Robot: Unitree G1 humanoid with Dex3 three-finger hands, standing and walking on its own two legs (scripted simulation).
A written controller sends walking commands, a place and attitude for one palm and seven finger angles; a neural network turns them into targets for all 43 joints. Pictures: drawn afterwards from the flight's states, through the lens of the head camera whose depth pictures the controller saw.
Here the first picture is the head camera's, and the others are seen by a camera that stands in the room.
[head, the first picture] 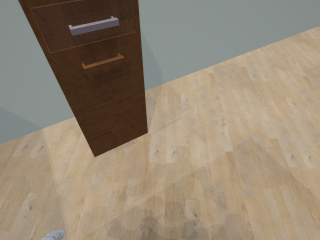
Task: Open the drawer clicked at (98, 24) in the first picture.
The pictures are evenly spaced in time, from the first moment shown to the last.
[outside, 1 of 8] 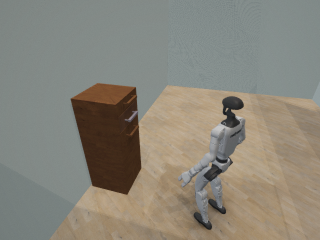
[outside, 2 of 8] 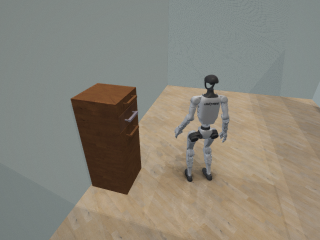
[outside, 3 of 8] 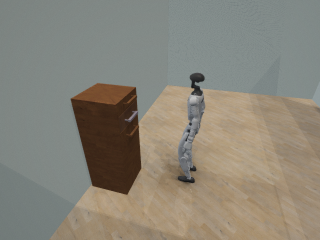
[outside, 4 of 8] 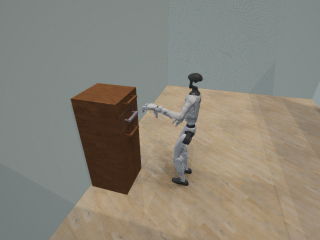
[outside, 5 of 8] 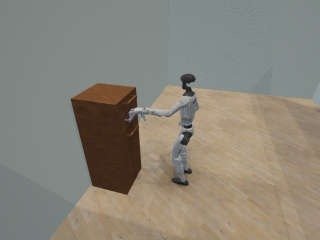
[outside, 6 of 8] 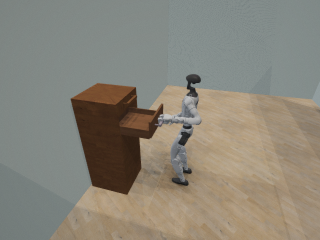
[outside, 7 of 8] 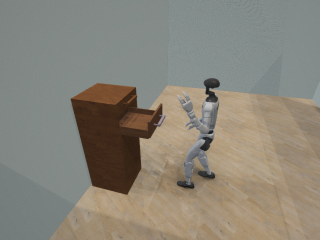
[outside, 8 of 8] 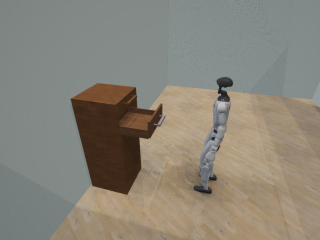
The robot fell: no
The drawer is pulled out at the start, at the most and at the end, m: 0.00 0.30 0.29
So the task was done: yes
